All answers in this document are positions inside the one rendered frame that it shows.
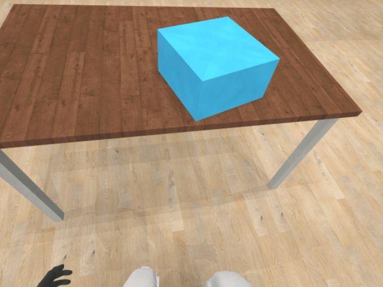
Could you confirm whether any robot left hand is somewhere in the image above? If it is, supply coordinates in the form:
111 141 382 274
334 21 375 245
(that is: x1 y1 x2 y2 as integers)
37 264 72 287

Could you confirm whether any carton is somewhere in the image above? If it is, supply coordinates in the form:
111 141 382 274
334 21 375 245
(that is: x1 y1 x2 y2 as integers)
157 17 280 121

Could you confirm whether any robot thigh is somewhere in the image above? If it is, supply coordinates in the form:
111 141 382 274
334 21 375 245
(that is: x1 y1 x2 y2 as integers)
206 271 252 287
123 268 159 287

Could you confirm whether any right robot thigh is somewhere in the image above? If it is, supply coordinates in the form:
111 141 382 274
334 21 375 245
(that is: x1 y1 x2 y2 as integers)
206 271 252 287

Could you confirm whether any table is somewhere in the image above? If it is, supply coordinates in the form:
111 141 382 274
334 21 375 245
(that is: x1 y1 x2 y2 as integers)
0 4 362 222

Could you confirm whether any left robot thigh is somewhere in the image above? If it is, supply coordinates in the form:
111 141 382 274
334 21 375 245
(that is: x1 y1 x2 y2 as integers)
123 268 159 287

